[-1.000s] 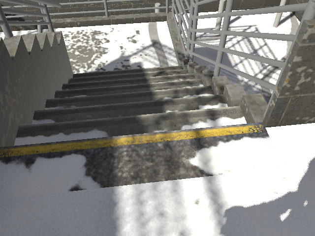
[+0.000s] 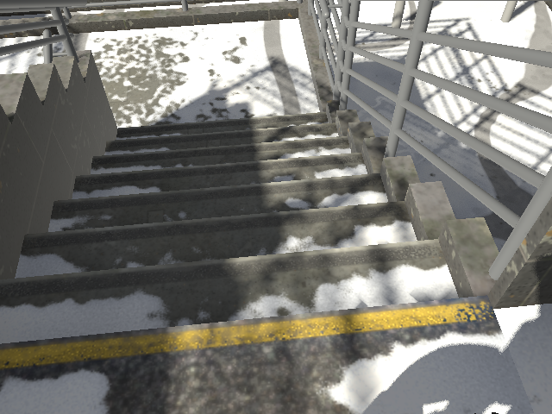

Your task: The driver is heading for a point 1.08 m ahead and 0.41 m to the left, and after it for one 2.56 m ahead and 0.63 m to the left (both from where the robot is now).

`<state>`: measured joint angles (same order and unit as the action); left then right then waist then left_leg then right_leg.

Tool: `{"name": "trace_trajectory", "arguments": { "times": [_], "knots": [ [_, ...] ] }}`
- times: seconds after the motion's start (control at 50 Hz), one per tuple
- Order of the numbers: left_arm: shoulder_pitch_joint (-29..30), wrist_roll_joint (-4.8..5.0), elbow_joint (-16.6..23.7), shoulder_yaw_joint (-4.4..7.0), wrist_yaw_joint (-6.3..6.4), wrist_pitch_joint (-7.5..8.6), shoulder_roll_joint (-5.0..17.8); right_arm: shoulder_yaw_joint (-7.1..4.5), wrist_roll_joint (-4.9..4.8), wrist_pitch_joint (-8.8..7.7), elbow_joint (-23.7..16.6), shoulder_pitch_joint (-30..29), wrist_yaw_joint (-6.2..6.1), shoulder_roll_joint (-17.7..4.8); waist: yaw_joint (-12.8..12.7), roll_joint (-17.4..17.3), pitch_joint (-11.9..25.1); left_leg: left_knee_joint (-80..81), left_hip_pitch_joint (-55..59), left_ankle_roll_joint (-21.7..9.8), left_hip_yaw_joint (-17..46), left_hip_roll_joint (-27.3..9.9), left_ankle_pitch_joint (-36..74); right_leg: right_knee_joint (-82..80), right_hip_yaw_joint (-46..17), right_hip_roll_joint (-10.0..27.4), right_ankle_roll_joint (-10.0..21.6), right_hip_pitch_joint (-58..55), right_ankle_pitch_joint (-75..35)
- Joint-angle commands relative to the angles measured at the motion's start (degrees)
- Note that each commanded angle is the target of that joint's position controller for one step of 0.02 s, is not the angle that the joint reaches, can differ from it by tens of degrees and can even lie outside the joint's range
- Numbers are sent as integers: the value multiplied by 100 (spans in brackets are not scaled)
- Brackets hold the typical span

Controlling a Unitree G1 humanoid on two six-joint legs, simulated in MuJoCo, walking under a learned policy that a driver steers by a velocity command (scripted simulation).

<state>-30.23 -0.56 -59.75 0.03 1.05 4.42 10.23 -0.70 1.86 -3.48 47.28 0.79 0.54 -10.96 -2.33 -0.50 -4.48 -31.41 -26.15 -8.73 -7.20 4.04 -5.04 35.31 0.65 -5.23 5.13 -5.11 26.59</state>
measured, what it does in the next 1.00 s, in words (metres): walks ahead, turning left: right foot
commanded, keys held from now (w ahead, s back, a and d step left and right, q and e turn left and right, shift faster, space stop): w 0.44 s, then w+q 0.56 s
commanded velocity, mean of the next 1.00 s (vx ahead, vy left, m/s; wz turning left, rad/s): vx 0.50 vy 0.00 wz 0.21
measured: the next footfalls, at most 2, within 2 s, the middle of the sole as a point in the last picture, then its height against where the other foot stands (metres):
right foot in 0.56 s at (353, 411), level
left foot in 1.06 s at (266, 362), level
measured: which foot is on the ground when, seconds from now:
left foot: down 0.00-0.56, up 0.58-1.00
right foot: up 0.00-0.54, down 0.56-1.00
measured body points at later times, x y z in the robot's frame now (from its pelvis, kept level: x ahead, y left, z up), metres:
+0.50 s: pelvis +0.25 -0.02 +0.02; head +0.28 -0.02 +0.47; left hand +0.46 +0.19 -0.09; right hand +0.15 -0.25 -0.12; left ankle +0.12 +0.05 -0.71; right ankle +0.41 -0.12 -0.69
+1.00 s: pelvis +0.48 -0.02 +0.02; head +0.50 +0.00 +0.47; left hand +0.40 +0.22 -0.13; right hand +0.70 -0.21 -0.09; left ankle +0.53 +0.09 -0.69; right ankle +0.41 -0.12 -0.71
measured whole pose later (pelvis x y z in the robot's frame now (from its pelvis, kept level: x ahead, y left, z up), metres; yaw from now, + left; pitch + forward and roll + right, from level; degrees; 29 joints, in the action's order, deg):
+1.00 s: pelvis +0.48 -0.02 +0.02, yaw +16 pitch -1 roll -2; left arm -22.3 -1.1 -54.4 2.0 1.7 3.9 12.7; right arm -2.3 2.2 1.2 44.7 6.5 1.9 -12.7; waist -1.8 -0.3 -3.2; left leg -44.3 -28.1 -7.7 -4.0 -1.2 -11.3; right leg 25.3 17.2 1.2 1.3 1.8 22.3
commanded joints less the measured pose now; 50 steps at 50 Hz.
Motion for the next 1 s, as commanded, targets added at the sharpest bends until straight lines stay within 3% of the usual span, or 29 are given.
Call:
{"name": "trace_trajectory", "arguments": {
  "times": [0.02, 0.04, 0.06, 0.08, 0.14, 0.18, 0.24, 0.34, 0.46, 0.5, 0.52, 0.54, 0.56, 0.58, 0.6, 0.62, 0.64, 0.7, 0.76, 0.78, 0.8, 0.84, 0.86, 0.88, 0.92, 0.94, 0.96, 0.98, 1.0],
  "knots": [
    [-438, 32, 441, 183, -38, 35, 643, -465, -82, 55, 578, 2579, -41, -1407, 791, -783, 1972, 1316, 4255, -1510, 4950, -2661, -1056, 4926, -465, -74, 43, 3740, 182],
    [80, -53, 584, 225, -25, 37, 868, -398, -179, 54, 436, 1834, -23, -1062, 561, -272, 946, 1717, 3341, -1304, 4165, -2479, -1751, 4698, -539, 378, 117, 4120, -433],
    [563, -76, 708, 244, -73, 45, 889, -339, -158, -4, 378, 1498, 15, -772, 523, -83, 394, 1997, 2545, -1171, 3543, -2246, -1472, 4521, -411, 502, 125, 4048, -775],
    [665, -97, 719, 256, -99, 22, 792, -282, -113, -73, 433, 1413, 19, -570, 292, 218, 146, 2132, 1982, -959, 3050, -2006, -955, 4196, -455, 684, 112, 3808, -948],
    [543, -146, 689, 214, -162, -166, 436, -189, -80, -242, 725, 1745, -38, -408, -41, 147, 103, 2308, 1273, -595, 2105, -1567, 50, 3425, -377, 897, -55, 3229, -1036],
    [861, -160, 801, 202, -205, -234, 378, -205, -118, -275, 859, 2021, -48, -569, -32, -52, -4, 2452, 1270, -574, 1783, -1435, 174, 3029, -221, 1009, -153, 3538, -1297],
    [1801, -144, 1113, 208, -231, -272, 487, -191, -146, -254, 950, 2388, -45, -649, 177, -130, -186, 2596, 1567, -421, 1544, -1315, 455, 2222, -25, 1170, -282, 4219, -2053],
    [2776, -65, 1359, 163, -286, -271, 432, -144, -127, -240, 1028, 2874, -63, -714, 502, -327, -136, 2306, 2092, -88, 1201, -1223, 1591, 842, 264, 970, -358, 4093, -2903],
    [3513, -70, 1645, 123, -214, -258, 426, -102, -47, -148, 1253, 3336, -189, -745, 674, -423, -284, 1843, 3202, -412, 1368, -1603, 2226, -7, 307, 774, -163, 4328, -2178],
    [3239, -104, 1665, 154, -182, -193, 541, -136, -78, -144, 1201, 3044, -234, -900, 414, -323, -168, 1412, 3075, -340, 1395, -1643, 3179, -360, 348, 583, -23, 3606, -1829],
    [2668, -70, 1498, 208, -150, -134, 594, -132, -71, -128, 1182, 2935, -203, -937, 205, -272, 141, 815, 3007, -244, 1339, -1528, 3972, -486, 460, 331, 60, 2823, -1580],
    [1645, -111, 1188, 276, -93, -74, 711, -164, -146, -128, 1133, 2771, -189, -1057, -249, -183, 660, -214, 2658, -109, 1189, -1306, 4062, -848, 435, 245, 184, 1566, -1844],
    [512, -233, 939, 413, -13, -14, 1106, -129, -237, -160, 1000, 2657, -168, -935, -670, 26, 1335, -1709, 1516, 20, 1072, -1043, 2672, -945, -435, 1089, 436, -91, -1659],
    [31, -380, 899, 557, 11, -19, 1654, 40, -422, -151, 903, 3374, -138, -129, -440, 1205, 2356, -4003, -478, 325, 610, -93, -1869, -1260, -3027, 3080, 1189, -1906, -1618],
    [228, -161, 873, 535, -28, -95, 1351, -146, -267, -128, 998, 3157, -202, -848, -477, 434, 2035, -4650, -1119, 303, 1123, -136, -2385, -1853, -3632, 3110, 1234, -1291, -848],
    [905, -120, 964, 453, -34, -94, 1072, -200, -216, -136, 773, 2604, -194, -921, -221, 281, 1013, -4536, -1304, 283, 1197, -467, -1854, -2130, -2765, 2878, 1025, -384, -724],
    [1403, -134, 1046, 379, -60, -46, 773, -204, -209, -147, 652, 2250, -182, -826, -81, 167, 519, -4135, -1103, 271, 1176, -670, -1410, -2391, -2037, 2629, 852, 410, -1340],
    [1436, -60, 955, 289, -44, 106, 415, -255, -83, 189, 619, 2370, -55, -528, 336, 453, 294, -3677, -401, 365, 1081, -846, -1188, -2540, -777, 2092, 461, 1374, -2469],
    [1032, -58, 828, 333, 0, 205, 584, -264, -61, 401, 408, 2145, 7, -314, 473, 553, 172, -3510, -702, 356, 953, -821, -676, -2434, -59, 2036, 402, 1506, -3393],
    [917, -51, 809, 330, 26, 196, 620, -248, -56, 408, 325, 1965, 8, -258, 459, 554, 88, -3313, -860, 371, 908, -870, -421, -2432, 104, 2026, 355, 1508, -3398],
    [1134, 35, 870, 316, 8, 197, 630, -253, -108, 379, 122, 1653, 0, -306, 537, 464, -90, -2399, -457, 403, 889, -870, 45, -2592, 562, 1707, 160, 2096, -3321],
    [1196, 25, 862, 298, 16, 220, 734, -194, -53, 372, -181, 961, 110, -255, 424, 705, -132, -1456, 22, 388, 418, -623, 726, -2435, 963, 1507, 131, 2343, -3720],
    [1050, -49, 818, 338, 31, 192, 894, -174, 10, 411, -163, 998, 141, -274, 364, 735, 93, -1723, 280, 405, 188, -502, 672, -2224, 1032, 1609, 178, 2208, -4178],
    [924, -51, 776, 350, 30, 174, 991, -163, -41, 453, -303, 913, 152, -304, 348, 670, 63, -1593, 232, 382, 192, -552, 467, -2185, 1032, 1788, 230, 2047, -4189],
    [800, -41, 761, 360, 36, 119, 1023, -200, 26, 509, -522, 692, 171, -483, 302, 559, -12, -1339, -18, 309, 329, -644, -37, -2050, 937, 2115, 276, 1500, -4184],
    [754, -106, 736, 372, 76, 139, 1108, -273, 160, 549, -442, 992, 178, -642, 434, 623, 243, -1934, -144, 139, 614, -816, 384, -1690, 761, 2490, 393, 965, -5060],
    [1029, -109, 903, 380, 77, 81, 1077, -333, 150, 486, -296, 1298, 128, -767, 544, 499, 448, -1852, -36, 36, 702, -842, 33, -1236, 1016, 2422, 292, 758, -5366],
    [1073, -20, 963, 368, 89, -43, 1111, -280, -9, 439, -398, 1085, 114, -596, 386, 511, 360, -1151, 185, 5, 263, -428, -1389, -1089, 1166, 2215, 250, 835, -5124],
    [722, -32, 843, 403, 148, -142, 1225, -295, -8, 412, -426, 953, 79, -583, 216, 533, 372, -1058, 439, -53, -39, -193, -1775, -727, 1162, 2140, 284, 684, -5375]
  ]
}}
